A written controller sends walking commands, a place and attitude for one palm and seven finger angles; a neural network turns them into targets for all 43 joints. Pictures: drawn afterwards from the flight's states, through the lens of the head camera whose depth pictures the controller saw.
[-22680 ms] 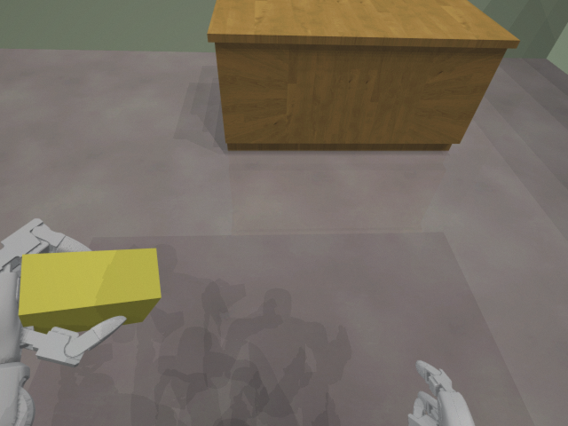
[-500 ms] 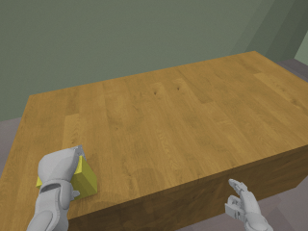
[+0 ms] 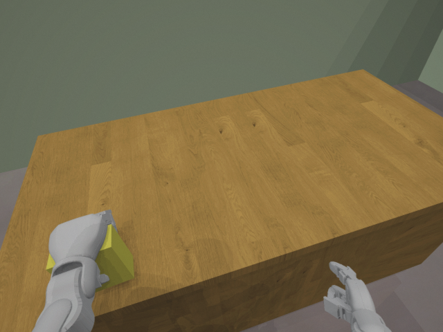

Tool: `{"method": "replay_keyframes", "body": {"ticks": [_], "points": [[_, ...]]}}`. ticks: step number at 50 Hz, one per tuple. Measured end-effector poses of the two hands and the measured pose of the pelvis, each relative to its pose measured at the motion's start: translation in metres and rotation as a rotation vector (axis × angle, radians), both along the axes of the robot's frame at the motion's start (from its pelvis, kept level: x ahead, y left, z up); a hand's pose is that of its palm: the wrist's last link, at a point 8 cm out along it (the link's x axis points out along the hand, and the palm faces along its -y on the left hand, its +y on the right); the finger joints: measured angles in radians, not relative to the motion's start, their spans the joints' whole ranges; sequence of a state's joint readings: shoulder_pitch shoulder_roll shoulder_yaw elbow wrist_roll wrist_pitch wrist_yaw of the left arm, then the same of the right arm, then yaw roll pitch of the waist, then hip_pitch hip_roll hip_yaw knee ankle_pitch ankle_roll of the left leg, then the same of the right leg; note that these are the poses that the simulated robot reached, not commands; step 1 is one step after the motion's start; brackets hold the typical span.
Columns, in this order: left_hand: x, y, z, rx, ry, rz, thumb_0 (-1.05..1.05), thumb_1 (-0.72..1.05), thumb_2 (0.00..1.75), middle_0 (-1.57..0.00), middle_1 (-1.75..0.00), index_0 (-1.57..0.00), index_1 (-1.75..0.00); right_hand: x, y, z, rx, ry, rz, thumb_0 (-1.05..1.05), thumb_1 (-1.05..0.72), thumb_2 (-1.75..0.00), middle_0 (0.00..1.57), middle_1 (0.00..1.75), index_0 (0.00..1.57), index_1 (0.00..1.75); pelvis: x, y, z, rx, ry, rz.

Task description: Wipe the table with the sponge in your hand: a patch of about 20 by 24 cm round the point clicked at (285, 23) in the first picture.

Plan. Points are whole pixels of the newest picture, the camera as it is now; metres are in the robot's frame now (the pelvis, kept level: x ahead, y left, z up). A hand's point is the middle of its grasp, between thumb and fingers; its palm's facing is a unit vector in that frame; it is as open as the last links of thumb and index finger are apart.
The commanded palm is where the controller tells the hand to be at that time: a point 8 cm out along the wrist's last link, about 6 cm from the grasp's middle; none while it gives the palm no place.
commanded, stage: lower the sponge onto the table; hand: left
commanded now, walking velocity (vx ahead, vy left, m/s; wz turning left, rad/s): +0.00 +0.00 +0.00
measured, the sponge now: (99, 266) +0.21 +0.29 -0.01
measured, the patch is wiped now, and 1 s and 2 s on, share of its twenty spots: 0.00 0.00 0.10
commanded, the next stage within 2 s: wipe forward along the first lane in 1.22 s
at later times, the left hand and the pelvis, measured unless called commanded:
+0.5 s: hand (103, 258) +0.22 +0.28 +0.01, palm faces -0.06 -0.13 -0.99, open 9.7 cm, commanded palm +0.20 +0.27 +0.08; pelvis +0.00 +0.00 +0.00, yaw +0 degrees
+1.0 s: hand (105, 270) +0.21 +0.27 -0.01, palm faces -0.09 -0.11 -0.99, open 9.7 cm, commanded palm +0.19 +0.27 +0.05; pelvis -0.01 +0.00 -0.01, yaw +0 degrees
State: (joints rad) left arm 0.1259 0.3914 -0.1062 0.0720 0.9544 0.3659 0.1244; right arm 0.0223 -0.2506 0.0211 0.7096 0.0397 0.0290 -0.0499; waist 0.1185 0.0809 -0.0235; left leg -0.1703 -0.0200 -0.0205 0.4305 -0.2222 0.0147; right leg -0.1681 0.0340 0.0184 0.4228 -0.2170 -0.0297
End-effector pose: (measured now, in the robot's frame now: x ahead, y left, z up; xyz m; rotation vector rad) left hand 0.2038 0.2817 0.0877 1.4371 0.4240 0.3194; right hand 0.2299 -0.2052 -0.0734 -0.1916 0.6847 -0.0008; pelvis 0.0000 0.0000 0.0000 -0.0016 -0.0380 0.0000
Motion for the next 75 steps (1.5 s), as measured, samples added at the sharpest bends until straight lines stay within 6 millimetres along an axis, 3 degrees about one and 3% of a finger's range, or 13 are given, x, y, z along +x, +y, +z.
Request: {"method": "replay_keyframes", "body": {"ticks": [9,19,31,40,47,75], "points": [[-0.001,0.000,-0.019,-0.016,0.045,-0.020,0.00,-0.46,1.03,-0.78,-1.36,-0.77,-1.36,-0.004,-0.003,-0.002,-0.028,0.011,-0.008,0.01,-0.90,-0.90,0.20,0.30,0.20,0.30,-0.001,0.001,-0.001,-0.002,0.009,0.003],[0.009,-0.002,-0.014,0.005,-0.006,-0.022,0.00,-0.46,1.03,-0.78,-1.36,-0.77,-1.36,-0.003,0.002,-0.003,0.002,0.005,-0.019,0.01,-0.90,-0.90,0.20,0.30,0.20,0.30,0.001,0.004,-0.002,-0.002,0.024,-0.002],[-0.006,-0.008,-0.036,-0.014,0.057,-0.002,0.00,-0.46,1.03,-0.78,-1.36,-0.77,-1.36,0.001,0.000,-0.001,-0.012,0.006,-0.002,0.01,-0.90,-0.90,0.20,0.30,0.20,0.30,0.001,0.002,-0.003,-0.002,0.024,0.003],[-0.006,-0.011,-0.029,0.010,-0.001,-0.017,0.00,-0.46,1.03,-0.78,-1.36,-0.77,-1.36,0.001,-0.001,-0.001,0.003,-0.009,-0.012,0.01,-0.90,-0.90,0.20,0.30,0.20,0.30,0.000,0.000,-0.004,-0.002,0.028,-0.001],[-0.010,-0.011,-0.043,-0.004,0.056,0.014,0.00,-0.46,1.03,-0.77,-1.36,-0.76,-1.36,-0.006,-0.006,-0.003,-0.001,0.007,-0.021,0.01,-0.90,-0.90,0.20,0.30,0.20,0.30,-0.004,-0.003,-0.005,0.001,0.030,-0.001],[0.000,-0.009,-0.047,0.049,0.033,-0.005,0.00,-0.46,1.03,-0.78,-1.36,-0.77,-1.36,-0.038,-0.024,-0.022,-0.016,0.066,-0.084,0.01,-0.90,-0.90,0.20,0.30,0.20,0.30,-0.016,-0.007,-0.011,0.003,0.063,0.004]]}}
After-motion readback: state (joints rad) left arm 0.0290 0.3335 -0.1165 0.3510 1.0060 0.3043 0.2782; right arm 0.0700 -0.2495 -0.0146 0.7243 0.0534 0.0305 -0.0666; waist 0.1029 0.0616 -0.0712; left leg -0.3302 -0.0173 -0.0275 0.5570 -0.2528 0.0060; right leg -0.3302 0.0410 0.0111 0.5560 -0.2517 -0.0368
